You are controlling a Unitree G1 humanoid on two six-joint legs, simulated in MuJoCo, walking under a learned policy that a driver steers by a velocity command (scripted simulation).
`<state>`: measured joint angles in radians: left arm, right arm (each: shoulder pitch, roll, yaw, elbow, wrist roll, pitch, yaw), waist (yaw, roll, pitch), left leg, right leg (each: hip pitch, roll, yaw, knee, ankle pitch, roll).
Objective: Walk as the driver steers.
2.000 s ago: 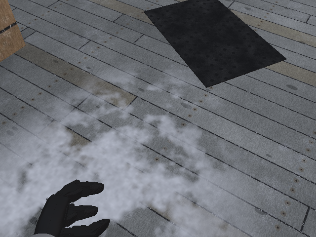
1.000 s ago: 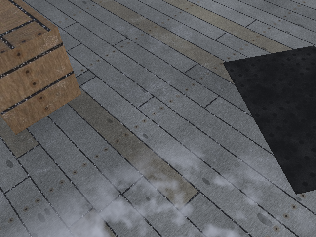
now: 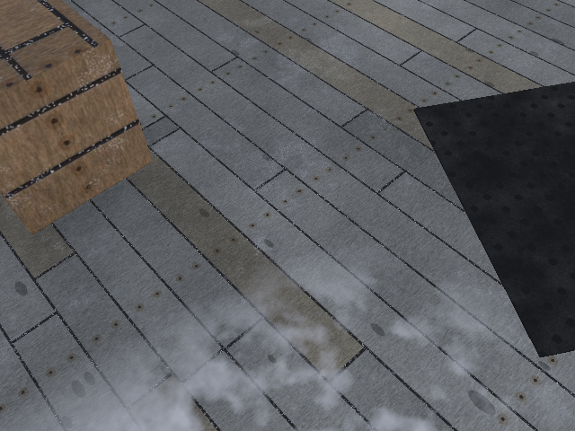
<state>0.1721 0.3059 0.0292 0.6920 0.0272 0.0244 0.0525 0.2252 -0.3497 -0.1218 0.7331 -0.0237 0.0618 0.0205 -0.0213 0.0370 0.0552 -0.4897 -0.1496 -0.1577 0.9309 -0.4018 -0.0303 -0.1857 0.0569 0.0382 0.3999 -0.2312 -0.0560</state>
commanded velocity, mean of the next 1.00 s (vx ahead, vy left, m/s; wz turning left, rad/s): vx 0.65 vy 0.00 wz -0.23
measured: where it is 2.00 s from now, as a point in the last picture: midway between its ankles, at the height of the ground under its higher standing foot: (376, 143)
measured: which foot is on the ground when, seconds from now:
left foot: up 0.00-0.34, down 0.36-0.82, up 0.84-1.00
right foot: down 0.00-0.36, up 0.38-0.80, down 0.82-1.00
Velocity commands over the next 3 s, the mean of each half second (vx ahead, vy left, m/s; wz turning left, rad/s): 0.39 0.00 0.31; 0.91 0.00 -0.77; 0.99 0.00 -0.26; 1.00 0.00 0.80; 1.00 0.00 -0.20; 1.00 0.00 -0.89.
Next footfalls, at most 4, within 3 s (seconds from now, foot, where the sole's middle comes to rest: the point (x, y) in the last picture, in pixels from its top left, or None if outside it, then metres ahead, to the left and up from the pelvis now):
0.36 left None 0.05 0.16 -0.78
0.82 right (303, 420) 0.48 0.02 -0.78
1.24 left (297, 248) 0.95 0.02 -0.78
1.66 right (414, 181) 1.17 -0.34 -0.78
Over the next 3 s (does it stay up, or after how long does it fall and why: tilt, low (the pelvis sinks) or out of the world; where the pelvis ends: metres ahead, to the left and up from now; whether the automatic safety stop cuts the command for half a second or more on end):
stays up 2.30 -0.35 -0.04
